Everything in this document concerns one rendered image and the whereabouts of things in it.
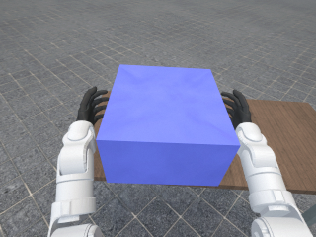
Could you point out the left robot upper arm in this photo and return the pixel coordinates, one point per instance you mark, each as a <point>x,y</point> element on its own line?
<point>83,230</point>

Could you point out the left robot hand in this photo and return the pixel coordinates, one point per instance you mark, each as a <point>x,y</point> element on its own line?
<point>87,108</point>

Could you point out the carton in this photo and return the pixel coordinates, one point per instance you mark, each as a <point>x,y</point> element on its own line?
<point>166,126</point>

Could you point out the table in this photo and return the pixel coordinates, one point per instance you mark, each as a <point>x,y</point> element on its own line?
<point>290,131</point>

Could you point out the right robot upper arm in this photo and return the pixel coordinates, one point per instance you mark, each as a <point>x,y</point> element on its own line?
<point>279,227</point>

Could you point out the left robot forearm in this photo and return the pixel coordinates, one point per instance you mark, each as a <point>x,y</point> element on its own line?
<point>74,198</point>

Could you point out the right robot forearm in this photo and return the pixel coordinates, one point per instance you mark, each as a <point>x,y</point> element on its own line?
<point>268,194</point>

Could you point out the right robot hand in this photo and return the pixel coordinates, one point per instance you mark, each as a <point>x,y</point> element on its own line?
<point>240,109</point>

